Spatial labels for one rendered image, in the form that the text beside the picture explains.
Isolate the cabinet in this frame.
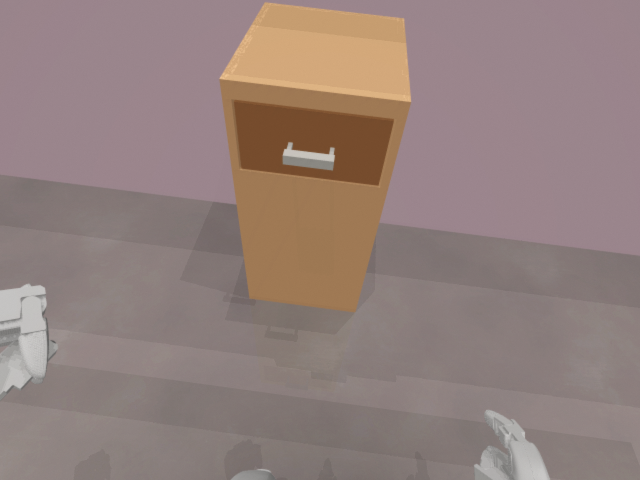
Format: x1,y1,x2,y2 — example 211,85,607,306
219,2,411,312

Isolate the left robot hand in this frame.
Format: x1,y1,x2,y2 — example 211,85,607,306
0,284,58,401

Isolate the drawer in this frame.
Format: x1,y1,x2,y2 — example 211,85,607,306
234,100,394,186

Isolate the right robot hand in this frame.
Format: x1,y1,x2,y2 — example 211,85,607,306
474,410,550,480

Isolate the handle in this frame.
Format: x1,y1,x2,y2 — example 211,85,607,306
283,142,335,170

